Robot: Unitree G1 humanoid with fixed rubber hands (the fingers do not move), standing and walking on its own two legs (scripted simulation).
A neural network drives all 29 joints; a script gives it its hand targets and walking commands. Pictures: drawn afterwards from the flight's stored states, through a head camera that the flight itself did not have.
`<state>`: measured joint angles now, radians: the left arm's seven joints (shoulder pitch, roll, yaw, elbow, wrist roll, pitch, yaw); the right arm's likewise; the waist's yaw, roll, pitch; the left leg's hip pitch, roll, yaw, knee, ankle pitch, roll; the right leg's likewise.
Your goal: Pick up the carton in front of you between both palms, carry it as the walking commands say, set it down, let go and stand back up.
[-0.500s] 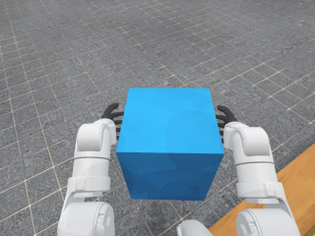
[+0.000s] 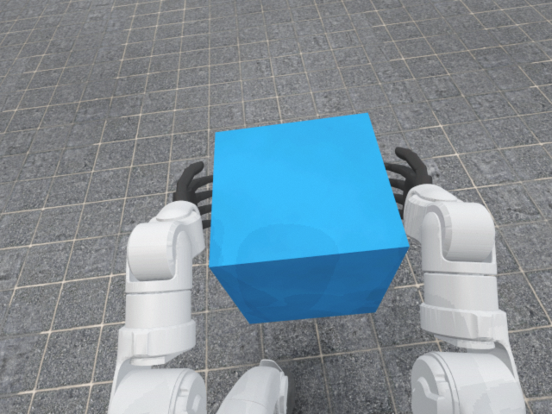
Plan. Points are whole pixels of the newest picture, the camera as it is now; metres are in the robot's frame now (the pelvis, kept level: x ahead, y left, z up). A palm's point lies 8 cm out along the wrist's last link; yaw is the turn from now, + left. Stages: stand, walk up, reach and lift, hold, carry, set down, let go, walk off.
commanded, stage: carry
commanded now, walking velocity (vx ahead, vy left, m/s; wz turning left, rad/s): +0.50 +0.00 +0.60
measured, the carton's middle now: (302, 230) +0.37 +0.03 +0.02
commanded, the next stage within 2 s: none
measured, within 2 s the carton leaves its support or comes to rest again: neither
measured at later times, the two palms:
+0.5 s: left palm (263, 79) +0.66 +0.13 +0.07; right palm (427, 72) +0.68 -0.17 +0.07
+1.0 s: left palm (252, 31) +0.83 +0.18 +0.07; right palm (390, 19) +0.87 -0.12 +0.07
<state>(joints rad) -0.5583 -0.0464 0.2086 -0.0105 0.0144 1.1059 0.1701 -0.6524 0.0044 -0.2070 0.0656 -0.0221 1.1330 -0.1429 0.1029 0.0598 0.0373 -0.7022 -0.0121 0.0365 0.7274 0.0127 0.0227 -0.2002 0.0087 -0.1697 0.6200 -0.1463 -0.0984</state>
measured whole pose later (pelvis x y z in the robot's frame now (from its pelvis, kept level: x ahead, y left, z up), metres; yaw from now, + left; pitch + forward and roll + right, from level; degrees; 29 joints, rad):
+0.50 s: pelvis +0.32 -0.03 -0.02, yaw +5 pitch +7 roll -1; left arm -0.54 -0.06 0.24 -0.01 0.08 1.11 0.12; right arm -0.61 0.02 -0.18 0.10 0.00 1.08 -0.16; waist -0.08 0.01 -0.02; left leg -0.23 -0.06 -0.01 0.50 -0.37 0.07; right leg -0.59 -0.01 -0.06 0.54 -0.06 0.00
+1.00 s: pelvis +0.59 -0.01 -0.03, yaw +8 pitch +4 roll +1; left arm -0.17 -0.14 0.13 -0.24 0.11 1.20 0.07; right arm -0.17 0.13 -0.11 -0.25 -0.12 1.21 -0.11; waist 0.02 -0.02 -0.19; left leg -0.44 0.03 0.18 0.45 -0.14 0.01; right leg 0.00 -0.04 -0.10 0.37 -0.43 0.00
